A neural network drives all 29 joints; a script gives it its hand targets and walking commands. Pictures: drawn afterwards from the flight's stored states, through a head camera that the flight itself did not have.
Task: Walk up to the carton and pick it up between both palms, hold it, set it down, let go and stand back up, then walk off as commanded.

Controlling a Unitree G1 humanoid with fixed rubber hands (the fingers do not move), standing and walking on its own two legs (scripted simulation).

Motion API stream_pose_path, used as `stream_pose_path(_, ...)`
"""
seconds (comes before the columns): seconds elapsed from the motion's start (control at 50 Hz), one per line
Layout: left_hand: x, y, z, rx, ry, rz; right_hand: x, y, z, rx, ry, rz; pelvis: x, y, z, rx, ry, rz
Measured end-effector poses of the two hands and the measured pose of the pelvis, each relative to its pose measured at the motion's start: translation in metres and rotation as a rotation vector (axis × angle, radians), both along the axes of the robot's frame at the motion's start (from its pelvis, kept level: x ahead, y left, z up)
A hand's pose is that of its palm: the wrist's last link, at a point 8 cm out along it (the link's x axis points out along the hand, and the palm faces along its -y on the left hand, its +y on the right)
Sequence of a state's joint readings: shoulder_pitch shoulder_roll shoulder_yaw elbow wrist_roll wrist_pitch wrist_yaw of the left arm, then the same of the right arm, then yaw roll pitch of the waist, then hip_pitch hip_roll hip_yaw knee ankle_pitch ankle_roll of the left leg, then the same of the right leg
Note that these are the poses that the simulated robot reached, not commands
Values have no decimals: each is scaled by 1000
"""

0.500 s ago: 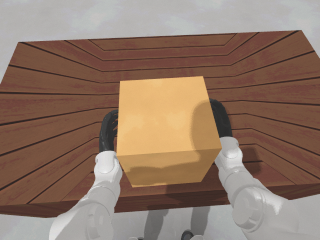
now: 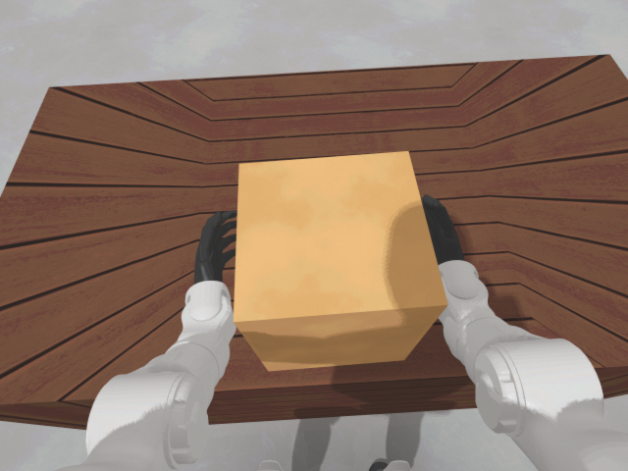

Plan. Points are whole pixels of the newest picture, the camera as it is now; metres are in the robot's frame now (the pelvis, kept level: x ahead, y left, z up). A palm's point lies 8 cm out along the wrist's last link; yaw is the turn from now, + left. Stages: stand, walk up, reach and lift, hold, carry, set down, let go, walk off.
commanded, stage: set down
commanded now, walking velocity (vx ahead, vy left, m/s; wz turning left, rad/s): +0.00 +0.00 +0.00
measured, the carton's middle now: (330, 273) +0.40 +0.02 -0.04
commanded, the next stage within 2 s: none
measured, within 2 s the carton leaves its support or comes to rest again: neither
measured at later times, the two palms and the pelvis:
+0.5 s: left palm (174, 260) +0.38 +0.22 +0.01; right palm (488, 220) +0.45 -0.18 +0.02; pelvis -0.02 -0.02 -0.01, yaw +3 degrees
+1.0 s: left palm (141, 219) +0.39 +0.23 +0.10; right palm (518, 161) +0.46 -0.18 +0.13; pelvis -0.01 -0.02 +0.03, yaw +3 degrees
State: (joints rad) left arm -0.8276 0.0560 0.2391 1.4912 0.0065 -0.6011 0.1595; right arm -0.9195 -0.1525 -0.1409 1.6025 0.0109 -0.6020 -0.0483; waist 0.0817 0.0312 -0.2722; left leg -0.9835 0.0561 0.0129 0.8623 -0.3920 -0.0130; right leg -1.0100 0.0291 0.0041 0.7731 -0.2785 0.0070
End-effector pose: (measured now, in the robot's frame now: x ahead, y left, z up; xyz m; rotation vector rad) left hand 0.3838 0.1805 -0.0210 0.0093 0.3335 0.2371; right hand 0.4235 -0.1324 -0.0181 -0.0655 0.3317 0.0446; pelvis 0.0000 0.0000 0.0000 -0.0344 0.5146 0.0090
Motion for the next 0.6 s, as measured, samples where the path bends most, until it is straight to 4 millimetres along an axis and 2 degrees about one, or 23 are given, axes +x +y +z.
stream_pose_path(0.1, 4, 18, 2, 25, 3, 23, 15, -5, -1, 10, -31, -12, -3, -1, -9, 2, 18, 11)
stream_pose_path(0.24, 3, 37, 5, 44, -16, 30, 27, -26, 6, -11, -65, -35, -8, -5, -14, 5, 33, 28)
stream_pose_path(0.42, 1, 40, 20, 39, -53, 16, 29, -46, 25, -24, -78, -29, -15, -15, -15, 10, 22, 42)
stream_pose_path(0.6, -1, 42, 50, 35, -65, 22, 31, -50, 61, -16, -86, -8, -18, -24, -6, 23, -38, 45)
